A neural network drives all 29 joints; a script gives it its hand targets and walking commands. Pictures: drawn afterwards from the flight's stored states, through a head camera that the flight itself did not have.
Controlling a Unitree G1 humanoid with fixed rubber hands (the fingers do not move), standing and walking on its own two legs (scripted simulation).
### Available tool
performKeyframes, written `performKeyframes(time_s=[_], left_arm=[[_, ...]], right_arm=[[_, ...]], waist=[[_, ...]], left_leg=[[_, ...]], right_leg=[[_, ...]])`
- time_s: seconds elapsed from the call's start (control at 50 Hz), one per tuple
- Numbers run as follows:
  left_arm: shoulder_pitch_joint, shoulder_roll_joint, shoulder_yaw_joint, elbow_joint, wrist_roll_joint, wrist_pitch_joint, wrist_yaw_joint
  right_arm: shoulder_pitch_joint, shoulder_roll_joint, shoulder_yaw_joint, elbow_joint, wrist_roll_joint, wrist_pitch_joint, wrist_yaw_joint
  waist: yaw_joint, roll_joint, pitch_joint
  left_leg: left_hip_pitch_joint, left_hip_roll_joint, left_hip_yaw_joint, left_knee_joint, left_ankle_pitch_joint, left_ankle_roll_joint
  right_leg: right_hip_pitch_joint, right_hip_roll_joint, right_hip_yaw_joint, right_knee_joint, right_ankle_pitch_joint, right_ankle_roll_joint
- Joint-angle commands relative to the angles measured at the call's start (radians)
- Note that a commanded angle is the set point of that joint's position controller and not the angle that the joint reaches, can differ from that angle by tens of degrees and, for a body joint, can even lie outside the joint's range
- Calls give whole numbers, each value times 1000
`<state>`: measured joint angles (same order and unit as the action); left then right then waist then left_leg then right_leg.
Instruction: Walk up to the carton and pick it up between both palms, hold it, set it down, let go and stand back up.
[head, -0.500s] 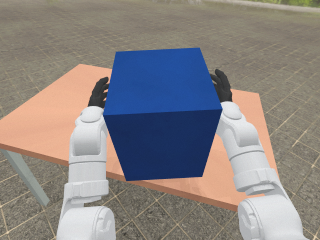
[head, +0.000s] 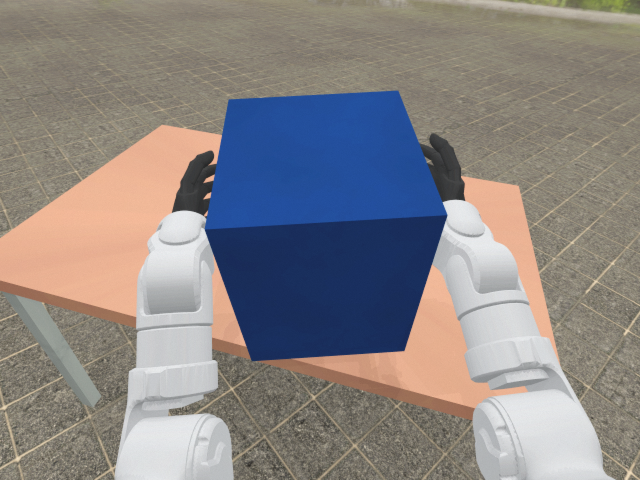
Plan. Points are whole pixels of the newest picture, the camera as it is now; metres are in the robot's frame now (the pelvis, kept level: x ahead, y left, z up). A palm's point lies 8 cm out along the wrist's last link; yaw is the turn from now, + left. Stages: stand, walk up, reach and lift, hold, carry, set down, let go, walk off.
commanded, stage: hold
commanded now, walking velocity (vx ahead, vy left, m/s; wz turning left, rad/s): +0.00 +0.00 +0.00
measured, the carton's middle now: (321, 232) +0.38 -0.01 +0.17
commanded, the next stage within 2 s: none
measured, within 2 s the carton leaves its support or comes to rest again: neither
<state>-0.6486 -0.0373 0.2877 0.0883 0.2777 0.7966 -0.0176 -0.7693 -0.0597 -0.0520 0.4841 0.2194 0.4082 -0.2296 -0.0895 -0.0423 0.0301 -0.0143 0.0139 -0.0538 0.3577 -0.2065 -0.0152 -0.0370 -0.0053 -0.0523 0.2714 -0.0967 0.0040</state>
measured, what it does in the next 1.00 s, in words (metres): stands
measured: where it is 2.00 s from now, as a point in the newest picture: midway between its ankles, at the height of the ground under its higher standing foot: outside the picture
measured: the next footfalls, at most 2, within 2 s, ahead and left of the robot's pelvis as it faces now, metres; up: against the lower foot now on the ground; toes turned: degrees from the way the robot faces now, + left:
none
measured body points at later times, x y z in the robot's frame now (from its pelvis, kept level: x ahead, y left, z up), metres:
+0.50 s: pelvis +0.00 +0.00 +0.00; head -0.05 +0.02 +0.45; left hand +0.38 +0.15 +0.21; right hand +0.39 -0.15 +0.23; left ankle +0.00 +0.13 -0.75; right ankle +0.04 -0.12 -0.75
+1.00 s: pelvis +0.00 +0.00 +0.00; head -0.05 +0.02 +0.45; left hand +0.38 +0.14 +0.21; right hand +0.38 -0.16 +0.23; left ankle +0.00 +0.13 -0.75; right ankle +0.04 -0.12 -0.75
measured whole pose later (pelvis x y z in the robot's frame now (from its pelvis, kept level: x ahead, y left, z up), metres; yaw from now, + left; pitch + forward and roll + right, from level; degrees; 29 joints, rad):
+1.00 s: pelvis +0.00 +0.00 +0.00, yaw +0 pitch -8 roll -1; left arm -0.65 -0.05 0.28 0.10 0.28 0.80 -0.01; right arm -0.75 -0.08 -0.03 0.47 0.25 0.42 -0.24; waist -0.10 -0.03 0.01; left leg -0.01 0.01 -0.05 0.35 -0.21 -0.01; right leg -0.03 0.00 -0.04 0.27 -0.10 0.01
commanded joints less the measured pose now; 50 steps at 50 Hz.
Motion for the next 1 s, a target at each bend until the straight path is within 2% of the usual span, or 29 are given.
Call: performKeyframes(time_s=[0.0,0.06,0.1,0.12,0.14,0.16,0.18,0.28,0.3,0.38,0.42,0.46,0.48,0.52,0.58,0.6,0.64,0.66,0.7,0.74,0.82,0.9,0.94,0.98], left_arm=[[-754,-569,-507,-91,-161,-104,-116],[-743,-575,-525,-113,-180,-110,-113],[-747,-557,-510,-104,-177,-110,-111],[-750,-552,-491,-90,-169,-108,-113],[-743,-553,-480,-71,-156,-104,-115],[-734,-543,-449,-40,-142,-100,-121],[-737,-538,-443,-36,-132,-98,-127],[-764,-545,-453,-67,-147,-99,-128],[-765,-555,-465,-63,-152,-100,-127],[-773,-558,-475,-57,-156,-100,-126],[-766,-568,-490,-78,-160,-102,-125],[-784,-569,-510,-108,-171,-107,-122],[-769,-562,-502,-82,-163,-99,-121],[-764,-586,-541,-152,-176,-99,-116],[-726,-586,-545,-133,-177,-87,-118],[-722,-581,-539,-137,-171,-85,-118],[-718,-579,-529,-132,-162,-83,-121],[-715,-583,-530,-125,-162,-80,-122],[-718,-600,-546,-145,-169,-80,-119],[-730,-600,-553,-152,-169,-81,-113],[-719,-591,-543,-150,-162,-86,-104],[-741,-579,-510,-115,-165,-93,-110],[-746,-575,-513,-131,-171,-98,-110],[-740,-573,-495,-85,-162,-94,-111]], right_arm=[[-778,678,407,-298,95,-44,101],[-798,703,453,-362,123,-52,91],[-785,698,458,-337,129,-40,84],[-785,699,455,-314,128,-33,84],[-783,691,445,-300,124,-31,87],[-784,685,429,-275,113,-27,87],[-764,689,416,-251,104,-25,89],[-794,702,426,-279,118,-30,89],[-794,698,417,-283,123,-31,87],[-791,689,408,-277,121,-27,81],[-779,689,407,-277,116,-28,81],[-789,693,415,-307,129,-33,84],[-773,681,412,-279,120,-24,82],[-760,681,427,-318,140,-29,81],[-725,657,420,-309,144,-17,78],[-730,650,426,-320,144,-15,80],[-715,641,415,-302,133,-11,82],[-726,636,413,-310,132,-13,84],[-727,638,414,-323,129,-19,90],[-736,643,418,-327,135,-23,97],[-734,647,435,-328,141,-29,103],[-782,673,434,-336,131,-31,101],[-778,683,447,-341,134,-33,97],[-803,685,443,-342,126,-33,92]], waist=[[-5,61,-447],[1,43,-511],[-2,22,-478],[11,27,-446],[11,38,-419],[22,22,-385],[18,24,-376],[17,33,-422],[1,45,-427],[-9,48,-421],[-19,55,-431],[-15,72,-463],[-17,71,-432],[-28,98,-471],[-44,101,-438],[-33,97,-438],[-43,91,-413],[-32,96,-403],[-43,104,-411],[-24,112,-419],[-16,100,-432],[4,41,-430],[5,41,-458],[12,27,-447]], left_leg=[[-74,-72,54,-53,221,-10],[-55,-76,50,-35,258,-8],[-58,-81,45,-41,250,-2],[-71,-82,52,-47,228,1],[-80,-79,51,-57,205,0],[-100,-79,52,-70,164,7],[-109,-79,62,-79,126,8],[-77,-78,57,-70,178,7],[-77,-77,56,-62,194,1],[-68,-77,56,-59,200,-8],[-60,-76,52,-54,213,-13],[-51,-75,49,-46,236,-17],[-51,-75,52,-48,236,-20],[-23,-69,42,-27,316,-35],[-10,-67,36,-20,341,-48],[-11,-67,39,-22,341,-46],[-13,-67,40,-32,315,-47],[-33,-65,40,-39,302,-44],[-13,-58,37,-35,327,-52],[-7,-60,37,-36,334,-54],[1,-63,39,-30,332,-47],[-45,-71,48,-58,235,-12],[-44,-73,48,-54,252,-9],[-56,-74,53,-57,215,-2]], right_leg=[[248,68,-4,27,140,36],[280,68,2,38,199,43],[273,67,7,36,224,50],[270,67,7,33,196,51],[254,66,5,30,165,49],[248,64,5,16,125,47],[254,60,5,12,92,46],[271,65,6,21,135,49],[267,68,10,19,143,42],[243,72,3,18,138,40],[237,74,1,21,140,38],[242,74,-3,27,161,38],[239,77,1,22,150,36],[239,84,-6,36,197,31],[231,88,-13,27,192,24],[235,90,-12,24,185,25],[219,87,-11,20,159,23],[225,84,-10,20,146,22],[214,90,-19,22,138,15],[206,90,-21,22,129,14],[217,85,-13,20,154,19],[230,72,-1,12,130,31],[255,74,5,20,166,38],[251,70,7,18,148,41]])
